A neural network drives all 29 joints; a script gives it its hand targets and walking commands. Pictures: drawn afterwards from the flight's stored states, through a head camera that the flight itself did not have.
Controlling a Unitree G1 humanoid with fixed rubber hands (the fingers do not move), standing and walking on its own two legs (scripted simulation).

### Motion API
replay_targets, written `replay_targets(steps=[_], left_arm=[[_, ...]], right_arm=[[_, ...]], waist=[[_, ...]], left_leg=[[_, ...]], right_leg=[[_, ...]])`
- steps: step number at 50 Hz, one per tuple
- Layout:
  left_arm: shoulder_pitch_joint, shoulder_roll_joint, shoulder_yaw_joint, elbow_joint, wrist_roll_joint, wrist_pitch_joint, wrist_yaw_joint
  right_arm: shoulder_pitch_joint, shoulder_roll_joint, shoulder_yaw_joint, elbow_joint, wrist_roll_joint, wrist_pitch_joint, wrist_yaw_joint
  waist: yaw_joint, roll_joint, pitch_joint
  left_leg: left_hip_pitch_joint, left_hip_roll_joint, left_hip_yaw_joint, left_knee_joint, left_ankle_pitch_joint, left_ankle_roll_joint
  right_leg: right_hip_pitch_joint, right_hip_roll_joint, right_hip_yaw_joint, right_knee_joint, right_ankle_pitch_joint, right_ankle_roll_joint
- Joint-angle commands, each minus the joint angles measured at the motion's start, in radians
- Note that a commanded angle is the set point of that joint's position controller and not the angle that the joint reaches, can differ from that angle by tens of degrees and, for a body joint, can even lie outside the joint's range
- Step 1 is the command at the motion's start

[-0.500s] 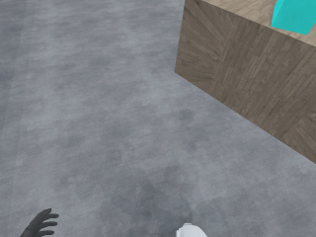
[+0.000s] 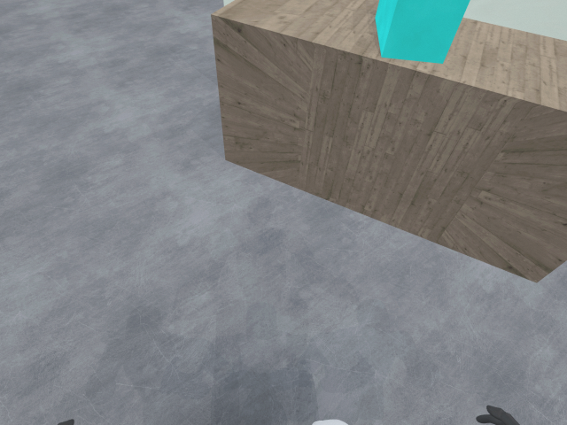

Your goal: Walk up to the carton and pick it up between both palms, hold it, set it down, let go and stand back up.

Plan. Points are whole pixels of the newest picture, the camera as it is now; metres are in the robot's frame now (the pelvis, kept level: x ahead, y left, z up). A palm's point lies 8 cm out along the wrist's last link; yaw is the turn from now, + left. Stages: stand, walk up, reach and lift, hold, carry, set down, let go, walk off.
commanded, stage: walk up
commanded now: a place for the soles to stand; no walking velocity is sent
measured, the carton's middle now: (416, 6) +1.29 -0.46 +0.06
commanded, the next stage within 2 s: none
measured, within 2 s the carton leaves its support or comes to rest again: neither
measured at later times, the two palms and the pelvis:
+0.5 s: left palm (110, 322) +0.29 +0.27 -0.08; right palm (496, 336) +0.27 -0.37 -0.09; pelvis +0.20 -0.04 +0.01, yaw -9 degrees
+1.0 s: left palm (166, 201) +0.55 +0.23 -0.09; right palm (479, 325) +0.28 -0.33 -0.07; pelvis +0.38 -0.04 +0.02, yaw -19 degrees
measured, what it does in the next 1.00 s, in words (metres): walks ahead, turning right: right foot, then left foot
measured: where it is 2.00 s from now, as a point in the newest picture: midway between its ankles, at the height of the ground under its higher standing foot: (321, 295)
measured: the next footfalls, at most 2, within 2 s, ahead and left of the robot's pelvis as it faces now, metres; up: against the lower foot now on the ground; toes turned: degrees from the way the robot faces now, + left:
right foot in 0.36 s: +0.27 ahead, -0.15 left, +0.00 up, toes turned -9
left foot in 0.74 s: +0.45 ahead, +0.06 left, +0.00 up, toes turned -4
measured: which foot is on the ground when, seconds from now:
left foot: down 0.00-0.36, up 0.38-0.72, down 0.74-1.00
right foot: up 0.00-0.34, down 0.36-0.74, up 0.76-1.00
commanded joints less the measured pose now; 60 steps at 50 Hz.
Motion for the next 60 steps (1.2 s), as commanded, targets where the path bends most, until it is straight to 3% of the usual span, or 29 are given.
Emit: replay_targets(steps=[1,2,4,8,12,15,17,18,19,20,21,22,24,25,30,33,35,36,37,38,39,40,41,43,47,51,55,59,60], left_arm=[[0.011,0.274,0.052,-0.058,0.008,-0.02,-0.001],[0.072,0.236,0.049,-0.029,-0.008,-0.014,-0.011],[0.024,0.197,0.035,-0.035,-0.023,-0.02,-0.028],[-0.105,0.165,0.016,-0.092,-0.025,-0.02,-0.026],[-0.16,0.157,0.008,-0.089,-0.014,-0.023,-0.028],[-0.097,0.165,0.019,-0.078,-0.016,-0.024,-0.022],[0.09,0.17,0.031,-0.056,-0.021,-0.025,-0.01],[0.239,0.226,0.06,-0.014,-0.019,-0.028,0.006],[0.258,0.308,0.096,-0.01,-0.002,-0.029,0.026],[0.203,0.407,0.111,-0.031,-0.007,-0.033,0.036],[0.169,0.343,0.106,-0.063,-0.025,-0.043,0.038],[0.11,0.305,0.083,-0.073,-0.025,-0.049,0.048],[0.083,0.267,0.059,-0.054,-0.026,-0.063,0.058],[0.082,0.273,0.049,-0.059,-0.024,-0.073,0.053],[0.1,0.29,0.064,-0.069,-0.003,-0.085,0.047],[0.107,0.276,0.058,-0.074,-0.008,-0.079,0.051],[0.029,0.283,0.049,-0.111,-0.002,-0.079,0.049],[-0.016,0.252,0.047,-0.111,-0.008,-0.07,0.044],[0.012,0.205,0.029,-0.123,-0.006,-0.066,0.042],[0.031,0.12,0.019,-0.139,-0.012,-0.073,0.047],[0.106,0.172,0.006,-0.133,0.012,-0.068,0.05],[0.12,0.235,0.025,-0.085,0.011,-0.064,0.049],[0.119,0.244,0.037,-0.064,-0.006,-0.057,0.041],[0.132,0.216,0.037,-0.013,-0.02,-0.049,0.021],[0.088,0.154,0.017,-0.045,-0.025,-0.035,0.012],[-0.046,0.163,0.012,-0.077,-0.023,-0.035,0.008],[-0.028,0.167,0.018,-0.09,-0.011,-0.043,0.007],[0.083,0.186,0.032,-0.033,-0.01,-0.051,0.017],[0.305,0.23,0.061,0.021,-0.009,-0.056,0.038]], right_arm=[[-0.029,-0.269,-0.128,-0.076,-0.013,-0.025,-0.025],[-0.032,-0.241,-0.122,-0.083,-0.018,-0.025,-0.021],[0.026,-0.224,-0.118,-0.078,-0.025,-0.027,-0.016],[0.164,-0.24,-0.126,-0.099,-0.019,-0.018,-0.011],[0.167,-0.257,-0.129,-0.102,-0.015,-0.002,-0.011],[0.1,-0.245,-0.117,-0.103,-0.017,0.018,-0.003],[-0.043,-0.274,-0.119,-0.105,-0.027,0.026,-0.01],[-0.045,-0.235,-0.107,-0.123,-0.024,0.028,-0.006],[-0.016,-0.148,-0.081,-0.142,-0.009,0.029,-0.005],[0.01,-0.105,-0.073,-0.18,0.003,0.024,0.003],[-0.013,-0.148,-0.072,-0.184,0.0,0.031,0.001],[-0.042,-0.174,-0.077,-0.172,0.009,0.018,0.003],[-0.02,-0.186,-0.086,-0.111,0.0,0.028,0.009],[-0.003,-0.156,-0.083,-0.092,0.004,0.03,0.018],[-0.108,-0.164,-0.095,-0.083,-0.007,0.047,0.039],[-0.138,-0.151,-0.1,-0.088,-0.011,0.022,0.036],[0.037,-0.159,-0.115,-0.069,-0.005,0.013,0.027],[0.093,-0.161,-0.119,-0.041,-0.012,0.006,0.019],[0.193,-0.2,-0.136,-0.022,-0.015,-0.007,0.004],[0.272,-0.26,-0.16,-0.04,-0.03,-0.023,-0.006],[0.176,-0.338,-0.156,-0.066,-0.019,-0.029,-0.016],[0.093,-0.295,-0.147,-0.072,-0.004,-0.025,-0.012],[0.043,-0.273,-0.136,-0.093,-0.016,-0.017,-0.006],[0.076,-0.211,-0.119,-0.103,-0.004,-0.028,-0.011],[0.192,-0.211,-0.118,-0.118,-0.009,-0.023,-0.006],[0.208,-0.225,-0.129,-0.123,-0.008,-0.003,-0.006],[0.159,-0.246,-0.132,-0.121,-0.024,0.017,0.002],[0.066,-0.241,-0.123,-0.131,-0.019,0.033,0.004],[0.036,-0.206,-0.11,-0.14,-0.028,0.043,0.0]], waist=[[0.001,-0.012,-0.018],[0.015,0.128,-0.022],[-0.013,0.152,-0.018],[-0.073,0.171,0.006],[-0.077,0.117,-0.009],[-0.035,0.162,-0.053],[0.102,0.174,-0.053],[0.17,0.073,-0.136],[0.173,-0.196,-0.11],[0.116,-0.356,-0.098],[0.08,-0.169,-0.071],[0.041,-0.083,-0.028],[0.009,0.004,-0.015],[-0.01,-0.06,0.008],[0.039,-0.091,0.017],[0.043,-0.028,0.052],[-0.042,-0.149,-0.05],[-0.077,-0.033,-0.094],[-0.119,0.096,-0.115],[-0.14,0.25,-0.164],[-0.083,0.114,-0.096],[-0.048,0.054,-0.033],[-0.01,0.097,0.012],[-0.002,0.116,0.031],[-0.025,0.147,0.001],[-0.076,0.164,0.017],[-0.059,0.152,0.018],[0.025,0.185,-0.002],[0.142,0.007,-0.133]], left_leg=[[0.344,0.364,-0.43,-0.507,-0.416,0.084],[0.275,0.281,-0.284,-0.485,-0.287,0.025],[0.314,0.207,-0.164,-0.45,-0.076,0.077],[0.459,0.227,-0.065,-0.328,0.387,0.146],[0.479,0.242,-0.031,-0.296,0.319,0.162],[0.409,0.204,0.032,-0.231,0.41,0.133],[0.287,0.197,0.05,-0.099,0.425,0.113],[0.217,0.147,0.055,0.186,0.409,0.089],[-0.038,0.055,0.04,0.481,0.27,0.052],[-0.382,-0.109,-0.061,0.614,-0.325,0.013],[-0.349,-0.023,-0.225,0.657,-0.243,0.019],[-0.388,-0.014,-0.196,0.629,-0.181,0.01],[-0.223,0.02,-0.223,0.472,-0.131,-0.009],[-0.19,0.021,-0.192,0.396,-0.132,-0.008],[-0.163,-0.006,-0.188,0.228,-0.063,-0.017],[-0.129,-0.025,-0.176,0.078,-0.063,-0.021],[0.123,-0.014,-0.166,-0.006,0.031,-0.015],[0.289,-0.069,-0.119,-0.131,0.111,-0.015],[0.482,-0.036,-0.135,-0.166,0.046,0.007],[0.585,0.254,-0.546,-0.371,-0.21,0.073],[0.449,0.46,-0.736,-0.515,-0.449,0.088],[0.32,0.447,-0.678,-0.545,-0.548,0.058],[0.275,0.318,-0.511,-0.52,-0.493,0.063],[0.256,0.236,-0.294,-0.48,-0.197,-0.02],[0.347,0.175,-0.118,-0.364,0.347,0.018],[0.35,0.233,-0.109,-0.386,0.115,0.165],[0.326,0.232,-0.062,-0.353,-0.014,0.166],[0.27,0.205,0.015,-0.141,0.274,0.132],[0.205,0.166,0.012,0.205,0.226,0.095]], right_leg=[[-0.321,-0.123,0.002,0.232,0.084,0.013],[-0.222,-0.13,-0.049,0.179,0.111,0.017],[-0.214,-0.151,-0.097,0.109,0.184,0.034],[-0.298,-0.167,-0.147,-0.075,0.138,0.041],[-0.247,-0.158,-0.197,-0.237,0.173,0.018],[-0.067,-0.122,-0.255,-0.322,0.212,0.009],[0.099,-0.103,-0.255,-0.388,0.169,-0.009],[0.289,-0.061,-0.223,-0.471,0.132,-0.039],[0.401,-0.122,0.007,-0.514,-0.005,-0.095],[0.485,-0.351,0.547,-0.709,-0.08,-0.219],[0.399,-0.365,0.545,-0.704,-0.005,-0.261],[0.405,-0.319,0.415,-0.65,0.185,-0.269],[0.251,-0.245,0.297,-0.641,0.169,-0.198],[0.197,-0.228,0.196,-0.605,0.283,-0.203],[0.163,-0.2,0.3,-0.717,-0.091,-0.181],[0.192,-0.253,0.316,-0.654,0.053,-0.223],[0.1,-0.21,0.243,-0.52,0.199,-0.176],[0.009,-0.171,0.181,-0.39,0.227,-0.153],[-0.128,-0.093,0.103,-0.19,0.246,-0.119],[-0.284,0.027,0.007,0.126,-0.023,-0.066],[-0.37,0.007,-0.015,0.239,-0.078,-0.031],[-0.322,-0.051,0.005,0.28,-0.007,-0.011],[-0.293,-0.082,-0.034,0.256,0.061,0.002],[-0.208,-0.108,-0.036,0.165,0.167,0.01],[-0.216,-0.104,-0.084,0.106,0.187,0.01],[-0.247,-0.148,-0.145,-0.081,0.137,0.029],[-0.177,-0.15,-0.213,-0.222,0.136,0.027],[0.034,-0.094,-0.272,-0.366,0.166,-0.002],[0.269,-0.084,-0.155,-0.488,0.12,0.008]])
